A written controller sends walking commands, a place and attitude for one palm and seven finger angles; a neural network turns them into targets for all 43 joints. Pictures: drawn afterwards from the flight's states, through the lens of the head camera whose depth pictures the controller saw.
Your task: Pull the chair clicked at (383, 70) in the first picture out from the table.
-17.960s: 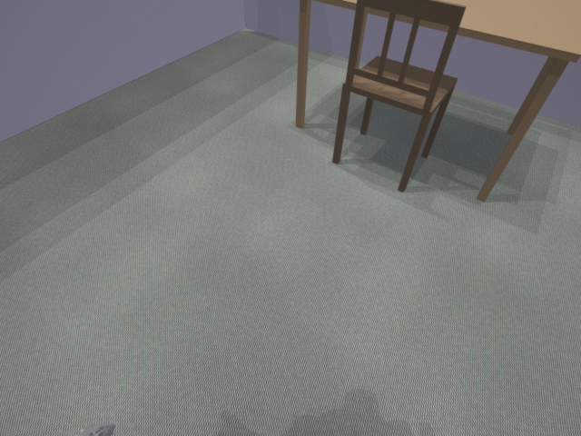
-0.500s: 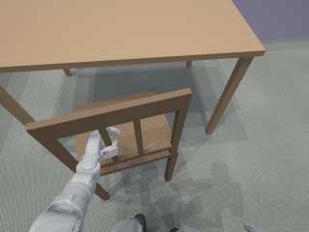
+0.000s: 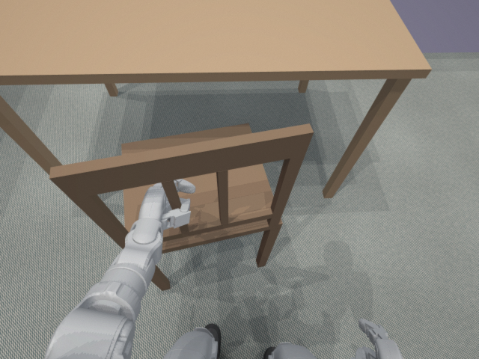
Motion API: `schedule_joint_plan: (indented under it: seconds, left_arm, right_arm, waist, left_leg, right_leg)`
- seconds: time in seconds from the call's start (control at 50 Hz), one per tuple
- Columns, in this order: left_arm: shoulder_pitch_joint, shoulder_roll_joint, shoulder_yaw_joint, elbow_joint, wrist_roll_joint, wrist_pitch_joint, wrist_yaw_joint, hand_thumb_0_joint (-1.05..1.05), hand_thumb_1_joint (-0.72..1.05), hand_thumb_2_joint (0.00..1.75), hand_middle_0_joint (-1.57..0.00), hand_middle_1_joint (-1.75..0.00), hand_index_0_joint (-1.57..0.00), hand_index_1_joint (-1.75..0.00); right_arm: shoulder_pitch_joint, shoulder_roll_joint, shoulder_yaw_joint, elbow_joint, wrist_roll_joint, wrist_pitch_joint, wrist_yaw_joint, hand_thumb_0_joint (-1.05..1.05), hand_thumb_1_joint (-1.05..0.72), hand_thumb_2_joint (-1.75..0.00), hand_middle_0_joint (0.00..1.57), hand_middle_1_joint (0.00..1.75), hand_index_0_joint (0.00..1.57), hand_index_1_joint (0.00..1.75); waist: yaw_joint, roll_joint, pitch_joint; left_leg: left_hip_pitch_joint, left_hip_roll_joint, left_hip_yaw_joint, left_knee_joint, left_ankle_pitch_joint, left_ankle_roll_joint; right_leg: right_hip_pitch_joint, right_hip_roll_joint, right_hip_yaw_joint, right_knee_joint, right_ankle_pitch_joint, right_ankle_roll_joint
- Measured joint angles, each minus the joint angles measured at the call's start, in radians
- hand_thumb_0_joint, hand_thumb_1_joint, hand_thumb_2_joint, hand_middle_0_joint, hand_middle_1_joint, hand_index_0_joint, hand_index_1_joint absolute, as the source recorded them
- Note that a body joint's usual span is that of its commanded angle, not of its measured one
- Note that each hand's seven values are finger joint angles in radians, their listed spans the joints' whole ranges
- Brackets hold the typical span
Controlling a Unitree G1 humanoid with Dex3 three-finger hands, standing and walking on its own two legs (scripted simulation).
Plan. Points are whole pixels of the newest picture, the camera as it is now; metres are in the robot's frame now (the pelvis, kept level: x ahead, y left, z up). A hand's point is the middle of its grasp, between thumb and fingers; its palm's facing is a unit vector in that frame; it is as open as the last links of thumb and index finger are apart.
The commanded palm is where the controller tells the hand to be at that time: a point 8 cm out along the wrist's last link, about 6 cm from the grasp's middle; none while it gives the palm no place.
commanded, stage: step backward, pulling the chair out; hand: left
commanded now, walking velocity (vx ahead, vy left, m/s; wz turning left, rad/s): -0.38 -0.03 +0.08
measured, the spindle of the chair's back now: (177, 207) +0.39 +0.14 -0.09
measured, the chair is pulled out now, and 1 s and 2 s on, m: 0.17 0.31 0.46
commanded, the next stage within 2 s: none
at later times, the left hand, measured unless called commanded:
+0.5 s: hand (181, 240) +0.31 +0.12 -0.06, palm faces -0.03 -0.99 -0.16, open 5.1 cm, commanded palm +0.29 +0.17 -0.06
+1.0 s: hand (172, 287) +0.23 +0.12 -0.06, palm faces -0.01 -0.99 -0.17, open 5.1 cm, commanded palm +0.22 +0.17 -0.05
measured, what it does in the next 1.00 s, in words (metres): walks backwards: left foot, then right foot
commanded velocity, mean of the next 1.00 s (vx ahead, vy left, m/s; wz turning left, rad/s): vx -0.38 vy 0.01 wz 0.02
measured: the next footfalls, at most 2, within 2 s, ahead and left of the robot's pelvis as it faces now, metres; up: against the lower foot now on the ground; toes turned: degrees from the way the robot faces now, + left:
left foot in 0.32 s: -0.06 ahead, +0.12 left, +0.00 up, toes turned +4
right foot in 0.94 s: -0.04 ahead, -0.14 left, +0.00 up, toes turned +2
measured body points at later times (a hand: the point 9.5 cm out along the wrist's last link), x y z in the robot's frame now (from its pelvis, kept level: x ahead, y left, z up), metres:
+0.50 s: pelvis -0.06 -0.01 +0.00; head +0.04 +0.00 +0.44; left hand +0.31 +0.17 -0.05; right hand +0.05 -0.27 -0.12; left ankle -0.04 +0.12 -0.73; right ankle +0.00 -0.14 -0.73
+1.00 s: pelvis -0.13 -0.01 +0.00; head -0.04 +0.00 +0.44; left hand +0.23 +0.17 -0.04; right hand -0.03 -0.25 -0.14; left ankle -0.10 +0.12 -0.73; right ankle -0.08 -0.14 -0.73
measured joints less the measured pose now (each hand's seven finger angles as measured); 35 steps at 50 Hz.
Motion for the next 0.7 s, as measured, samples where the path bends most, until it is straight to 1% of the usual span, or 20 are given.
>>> schedule_joint_plan:
  seconds: [0.04, 0.06, 0.12, 0.16, 0.22, 0.26, 0.28, 0.3, 0.32, 0.34, 0.36, 0.38, 0.4, 0.44, 0.5, 0.54, 0.62, 0.64, 0.66, 0.7]
  left_arm:
    - [-0.010, 0.016, 0.016, -0.003, -0.002, 0.002, -0.001, 0.03, 0.70, 0.81, -0.28, -1.16, -0.50, -1.45]
    - [-0.012, 0.023, 0.025, -0.007, -0.004, 0.005, -0.002, 0.03, 0.70, 0.82, -0.28, -1.16, -0.50, -1.45]
    - [-0.008, 0.034, 0.049, -0.023, -0.014, 0.008, -0.002, 0.04, 0.70, 0.82, -0.29, -1.15, -0.50, -1.45]
    - [0.009, 0.040, 0.054, -0.041, -0.019, 0.004, -0.001, 0.03, 0.70, 0.82, -0.30, -1.15, -0.50, -1.45]
    - [0.034, 0.030, 0.053, -0.058, -0.024, 0.002, 0.005, 0.03, 0.70, 0.81, -0.29, -1.15, -0.50, -1.45]
    - [0.041, 0.012, 0.050, -0.065, -0.023, 0.007, 0.008, 0.04, 0.70, 0.81, -0.28, -1.16, -0.50, -1.45]
    - [0.040, 0.004, 0.045, -0.068, -0.020, 0.012, 0.008, 0.04, 0.71, 0.80, -0.27, -1.16, -0.50, -1.45]
    - [0.036, -0.003, 0.036, -0.071, -0.019, 0.020, 0.008, 0.04, 0.71, 0.80, -0.27, -1.16, -0.50, -1.45]
    - [0.032, -0.011, 0.024, -0.075, -0.018, 0.029, 0.007, 0.04, 0.71, 0.80, -0.26, -1.17, -0.50, -1.45]
    - [0.024, -0.018, 0.009, -0.080, -0.016, 0.038, 0.007, 0.04, 0.71, 0.80, -0.26, -1.17, -0.50, -1.45]
    - [0.011, -0.018, -0.004, -0.083, -0.017, 0.046, 0.006, 0.04, 0.71, 0.79, -0.25, -1.17, -0.50, -1.45]
    - [-0.001, -0.015, -0.013, -0.085, -0.017, 0.052, 0.005, 0.04, 0.71, 0.79, -0.24, -1.18, -0.50, -1.45]
    - [-0.011, -0.011, -0.020, -0.086, -0.016, 0.055, 0.004, 0.04, 0.72, 0.79, -0.24, -1.18, -0.50, -1.45]
    - [-0.023, -0.003, -0.026, -0.085, -0.011, 0.058, 0.000, 0.03, 0.72, 0.79, -0.24, -1.18, -0.50, -1.45]
    - [-0.019, 0.010, -0.015, -0.080, -0.001, 0.052, -0.005, 0.03, 0.71, 0.79, -0.24, -1.18, -0.50, -1.45]
    - [-0.010, 0.017, 0.000, -0.075, -0.001, 0.041, -0.005, 0.03, 0.71, 0.79, -0.25, -1.18, -0.50, -1.45]
    - [0.007, 0.025, 0.030, -0.068, -0.009, 0.021, -0.003, 0.03, 0.71, 0.79, -0.27, -1.17, -0.50, -1.45]
    - [0.010, 0.024, 0.032, -0.067, -0.009, 0.017, -0.001, 0.03, 0.71, 0.80, -0.27, -1.17, -0.50, -1.45]
    - [0.011, 0.020, 0.034, -0.062, -0.010, 0.014, 0.000, 0.03, 0.71, 0.80, -0.27, -1.17, -0.50, -1.45]
    - [0.007, 0.006, 0.032, -0.055, -0.011, 0.016, 0.003, 0.03, 0.71, 0.79, -0.26, -1.16, -0.50, -1.45]
  right_arm:
    - [-0.010, 0.018, 0.005, -0.011, -0.001, 0.000, 0.009, 0.00, -0.90, -0.90, 0.21, 0.30, 0.20, 0.30]
    - [-0.012, 0.024, 0.007, -0.018, 0.000, 0.000, 0.012, 0.00, -0.90, -0.90, 0.21, 0.30, 0.20, 0.30]
    - [-0.007, 0.030, 0.009, -0.033, 0.010, 0.003, 0.013, 0.00, -0.90, -0.90, 0.21, 0.30, 0.20, 0.30]
    - [0.004, 0.025, 0.008, -0.036, 0.023, 0.005, 0.008, 0.00, -0.90, -0.90, 0.21, 0.30, 0.21, 0.30]
    - [0.023, -0.005, 0.001, -0.020, 0.029, 0.010, -0.007, 0.00, -0.90, -0.90, 0.21, 0.30, 0.21, 0.30]
    - [0.034, -0.031, -0.003, -0.003, 0.028, 0.013, -0.019, 0.00, -0.90, -0.90, 0.21, 0.30, 0.20, 0.30]
    - [0.039, -0.044, -0.004, 0.005, 0.028, 0.015, -0.025, 0.00, -0.90, -0.90, 0.21, 0.30, 0.20, 0.30]
    - [0.045, -0.057, -0.006, 0.011, 0.029, 0.018, -0.031, 0.00, -0.90, -0.90, 0.21, 0.30, 0.20, 0.30]
    - [0.052, -0.070, -0.008, 0.013, 0.031, 0.022, -0.036, 0.00, -0.90, -0.90, 0.21, 0.30, 0.20, 0.30]
    - [0.056, -0.083, -0.014, 0.013, 0.032, 0.028, -0.041, 0.00, -0.90, -0.90, 0.21, 0.30, 0.20, 0.30]
    - [0.049, -0.085, -0.021, 0.015, 0.034, 0.037, -0.044, 0.00, -0.90, -0.90, 0.21, 0.30, 0.20, 0.30]
    - [0.042, -0.084, -0.026, 0.011, 0.034, 0.047, -0.045, 0.01, -0.90, -0.90, 0.21, 0.30, 0.20, 0.30]
    - [0.036, -0.081, -0.028, 0.002, 0.031, 0.055, -0.044, 0.01, -0.90, -0.90, 0.20, 0.30, 0.20, 0.30]
    - [0.028, -0.069, -0.032, -0.022, 0.023, 0.066, -0.036, 0.01, -0.90, -0.90, 0.20, 0.30, 0.20, 0.30]
    - [0.021, -0.035, -0.031, -0.048, 0.011, 0.069, -0.018, 0.00, -0.90, -0.90, 0.20, 0.30, 0.20, 0.30]
    - [0.013, -0.011, -0.025, -0.057, 0.007, 0.066, -0.005, 0.00, -0.90, -0.90, 0.20, 0.30, 0.20, 0.30]
    - [-0.001, 0.023, -0.007, -0.061, 0.021, 0.063, -0.001, 0.00, -0.90, -0.90, 0.21, 0.30, 0.20, 0.30]
    - [-0.003, 0.024, -0.005, -0.058, 0.026, 0.060, -0.003, 0.00, -0.90, -0.90, 0.21, 0.30, 0.20, 0.30]
    - [-0.003, 0.022, -0.004, -0.053, 0.030, 0.056, -0.007, 0.00, -0.90, -0.90, 0.21, 0.30, 0.20, 0.30]
    - [-0.002, 0.008, -0.003, -0.038, 0.032, 0.049, -0.015, 0.00, -0.90, -0.90, 0.21, 0.30, 0.20, 0.30]
  waist:
    - [0.000, 0.006, 0.015]
    - [-0.004, 0.013, 0.022]
    - [-0.016, 0.044, 0.038]
    - [-0.025, 0.053, 0.043]
    - [-0.035, 0.046, 0.039]
    - [-0.041, 0.039, 0.032]
    - [-0.044, 0.035, 0.029]
    - [-0.047, 0.032, 0.025]
    - [-0.049, 0.034, 0.020]
    - [-0.051, 0.038, 0.017]
    - [-0.046, 0.026, 0.026]
    - [-0.036, 0.010, 0.036]
    - [-0.027, -0.001, 0.042]
    - [-0.016, -0.016, 0.044]
    - [-0.015, -0.025, 0.037]
    - [-0.012, -0.016, 0.038]
    - [-0.027, 0.019, 0.043]
    - [-0.033, 0.026, 0.042]
    - [-0.039, 0.031, 0.040]
    - [-0.044, 0.036, 0.035]
  left_leg:
    - [-0.010, 0.019, -0.003, 0.009, 0.004, -0.012]
    - [-0.017, 0.028, -0.009, 0.016, 0.005, -0.018]
    - [-0.040, 0.055, -0.036, 0.032, 0.012, -0.037]
    - [-0.052, 0.061, -0.047, 0.053, -0.006, -0.048]
    - [-0.062, 0.030, -0.053, 0.208, -0.193, -0.065]
    - [-0.035, 0.015, -0.051, 0.245, -0.255, -0.068]
    - [-0.008, 0.016, -0.048, 0.221, -0.255, -0.068]
    - [0.025, 0.024, -0.046, 0.174, -0.224, -0.068]
    - [0.061, 0.039, -0.044, 0.114, -0.143, -0.066]
    - [0.088, 0.043, -0.046, 0.055, -0.132, -0.066]
    - [0.096, 0.033, -0.041, 0.030, -0.136, -0.060]
    - [0.100, 0.023, -0.031, 0.016, -0.130, -0.053]
    - [0.100, 0.019, -0.021, 0.008, -0.121, -0.047]
    - [0.088, 0.016, -0.008, 0.005, -0.105, -0.040]
    - [0.072, 0.022, -0.003, 0.022, -0.103, -0.042]
    - [0.064, 0.039, -0.002, 0.040, -0.108, -0.050]
    - [0.041, 0.071, -0.022, 0.066, -0.105, -0.070]
    - [0.028, 0.072, -0.026, 0.091, -0.133, -0.073]
    - [0.014, 0.066, -0.031, 0.135, -0.190, -0.075]
    - [-0.004, 0.044, -0.037, 0.223, -0.287, -0.075]
  right_leg:
    - [-0.004, 0.010, -0.014, -0.015, 0.052, 0.006]
    - [-0.006, 0.019, -0.021, -0.018, 0.062, 0.006]
    - [-0.008, 0.049, -0.045, -0.040, 0.081, -0.007]
    - [-0.009, 0.058, -0.054, -0.046, 0.090, -0.017]
    - [-0.015, 0.037, -0.053, -0.042, 0.092, -0.021]
    - [-0.020, 0.011, -0.055, -0.047, 0.096, -0.014]
    - [-0.022, -0.002, -0.058, -0.048, 0.098, -0.009]
    - [-0.026, -0.015, -0.065, -0.048, 0.099, -0.002]
    - [-0.032, -0.024, -0.074, -0.044, 0.098, 0.005]
    - [-0.040, -0.032, -0.082, -0.038, 0.097, 0.012]
    - [-0.044, -0.044, -0.080, -0.037, 0.101, 0.019]
    - [-0.046, -0.054, -0.070, -0.044, 0.146, 0.023]
    - [-0.051, -0.058, -0.061, -0.048, 0.161, 0.025]
    - [-0.071, -0.060, -0.048, -0.035, 0.148, 0.021]
    - [-0.072, -0.047, -0.029, -0.012, 0.111, 0.008]
    - [-0.066, -0.031, -0.029, -0.026, 0.114, 0.019]
    - [-0.064, 0.001, -0.049, -0.051, 0.149, 0.001]
    - [-0.066, 0.003, -0.056, -0.053, 0.153, -0.003]
    - [-0.070, 0.001, -0.060, -0.055, 0.158, -0.005]
    - [-0.077, -0.012, -0.065, -0.063, 0.169, -0.004]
